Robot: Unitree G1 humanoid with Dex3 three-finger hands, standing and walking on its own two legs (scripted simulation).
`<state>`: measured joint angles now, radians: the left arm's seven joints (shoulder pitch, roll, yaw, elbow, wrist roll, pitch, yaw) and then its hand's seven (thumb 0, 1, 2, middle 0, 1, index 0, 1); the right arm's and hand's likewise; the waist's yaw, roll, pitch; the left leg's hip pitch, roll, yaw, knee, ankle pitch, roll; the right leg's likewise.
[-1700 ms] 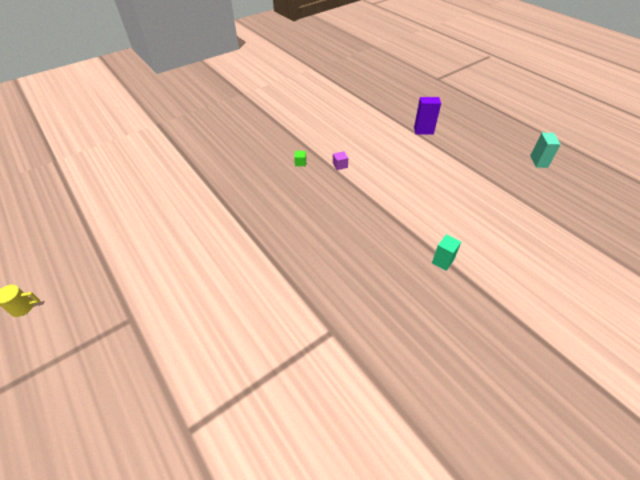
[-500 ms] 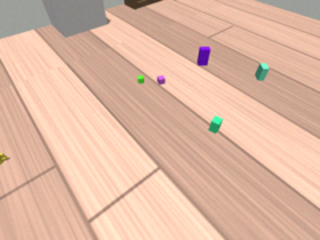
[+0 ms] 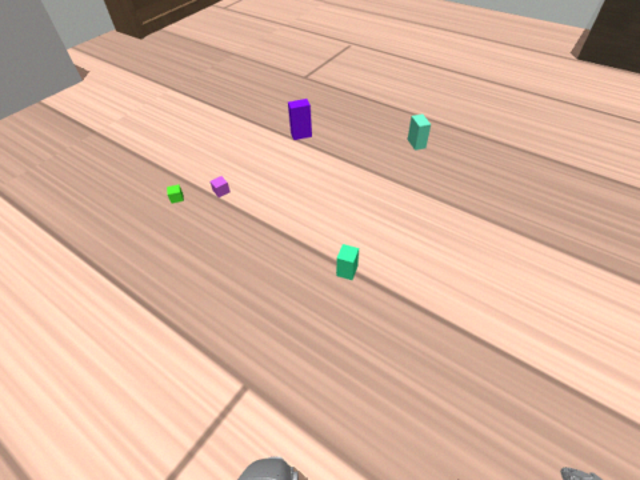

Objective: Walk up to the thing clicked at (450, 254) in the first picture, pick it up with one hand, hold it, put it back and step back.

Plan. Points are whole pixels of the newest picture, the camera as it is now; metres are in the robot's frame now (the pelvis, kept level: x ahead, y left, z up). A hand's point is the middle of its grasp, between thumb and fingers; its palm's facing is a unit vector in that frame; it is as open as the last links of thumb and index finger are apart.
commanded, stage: walk up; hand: left
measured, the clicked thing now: (347, 262) +0.95 +0.00 -0.71
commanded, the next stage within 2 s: none
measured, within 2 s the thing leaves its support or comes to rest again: neither
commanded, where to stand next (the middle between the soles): +0.57 -0.12 m, yaw -15 degrees
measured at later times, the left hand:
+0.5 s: hand (218, 334) +0.35 +0.22 -0.12, palm faces -0.28 -0.88 -0.39, open 7.4 cm
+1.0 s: hand (260, 282) +0.47 +0.17 -0.14, palm faces -0.24 -0.89 -0.38, open 7.4 cm
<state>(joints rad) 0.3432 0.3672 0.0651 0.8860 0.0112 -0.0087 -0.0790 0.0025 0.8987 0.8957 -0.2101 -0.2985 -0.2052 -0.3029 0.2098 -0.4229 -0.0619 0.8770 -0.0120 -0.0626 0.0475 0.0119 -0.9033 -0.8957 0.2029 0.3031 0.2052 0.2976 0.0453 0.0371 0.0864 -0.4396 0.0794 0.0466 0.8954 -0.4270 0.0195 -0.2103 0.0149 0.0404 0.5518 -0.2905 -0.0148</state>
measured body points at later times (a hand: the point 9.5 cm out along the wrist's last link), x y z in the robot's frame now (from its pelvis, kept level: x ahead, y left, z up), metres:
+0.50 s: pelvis +0.19 -0.04 +0.00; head +0.22 -0.05 +0.45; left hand +0.37 +0.26 -0.10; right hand +0.12 -0.36 -0.11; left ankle +0.14 +0.12 -0.73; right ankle +0.27 -0.18 -0.72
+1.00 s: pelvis +0.37 -0.09 -0.01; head +0.39 -0.10 +0.44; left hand +0.48 +0.21 -0.11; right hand +0.38 -0.42 -0.11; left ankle +0.51 +0.01 -0.73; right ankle +0.28 -0.18 -0.73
